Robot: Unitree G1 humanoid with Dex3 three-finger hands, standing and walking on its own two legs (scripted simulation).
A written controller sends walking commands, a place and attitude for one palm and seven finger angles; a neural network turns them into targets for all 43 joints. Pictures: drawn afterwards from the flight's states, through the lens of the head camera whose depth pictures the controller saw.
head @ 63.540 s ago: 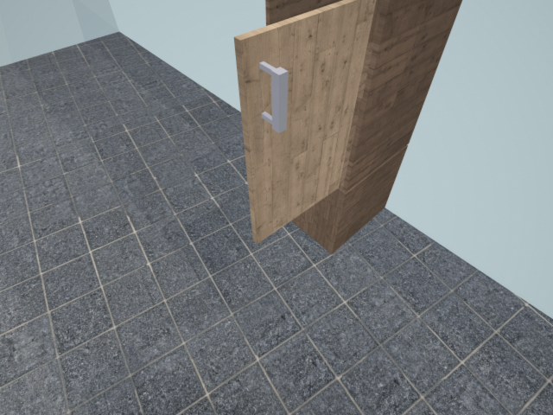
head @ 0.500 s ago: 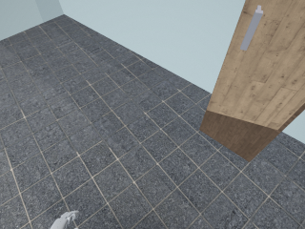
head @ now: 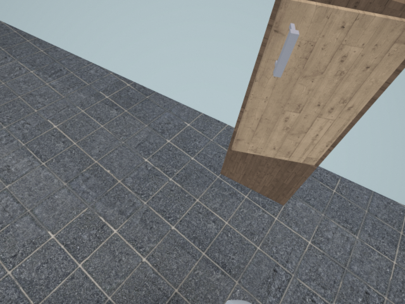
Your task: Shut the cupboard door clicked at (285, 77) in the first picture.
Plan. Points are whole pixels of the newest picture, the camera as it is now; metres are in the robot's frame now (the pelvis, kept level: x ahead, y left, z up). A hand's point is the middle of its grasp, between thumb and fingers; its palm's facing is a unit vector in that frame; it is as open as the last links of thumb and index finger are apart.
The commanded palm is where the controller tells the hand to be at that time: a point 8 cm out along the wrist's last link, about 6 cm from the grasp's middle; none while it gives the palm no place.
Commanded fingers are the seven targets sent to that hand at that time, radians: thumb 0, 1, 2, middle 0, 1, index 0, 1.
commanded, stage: turn to face it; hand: left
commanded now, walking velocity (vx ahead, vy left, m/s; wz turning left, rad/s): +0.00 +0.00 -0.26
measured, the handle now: (284, 50) +0.71 -0.16 +0.14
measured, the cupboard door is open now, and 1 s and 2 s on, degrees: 20 20 20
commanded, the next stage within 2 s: take the last steps up to it in 0.12 s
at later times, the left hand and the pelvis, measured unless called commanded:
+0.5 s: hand out of the picture +0.11 +0.13 -0.16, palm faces -0.12 -0.97 -0.19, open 7.4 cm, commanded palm none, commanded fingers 0.00 0.90 0.90 -0.20 -0.30 -0.20 -0.30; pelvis +0.03 -0.04 +0.00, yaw -8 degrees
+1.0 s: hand (165, 227) +0.31 +0.10 -0.16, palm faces -0.26 -0.95 -0.16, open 7.4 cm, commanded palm none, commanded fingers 0.00 0.90 0.90 -0.20 -0.30 -0.20 -0.30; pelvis +0.19 -0.07 +0.01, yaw -15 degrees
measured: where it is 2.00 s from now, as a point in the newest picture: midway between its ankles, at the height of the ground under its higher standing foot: (219, 290)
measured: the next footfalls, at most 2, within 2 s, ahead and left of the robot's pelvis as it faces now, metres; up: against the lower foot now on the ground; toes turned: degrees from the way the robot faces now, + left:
right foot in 0.32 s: +0.01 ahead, -0.14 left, +0.00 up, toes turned -10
left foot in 0.68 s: +0.20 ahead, +0.05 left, +0.00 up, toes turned -2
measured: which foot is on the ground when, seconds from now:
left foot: down 0.00-0.32, up 0.34-0.66, down 0.68-1.00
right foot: up 0.00-0.30, down 0.32-0.70, up 0.72-1.00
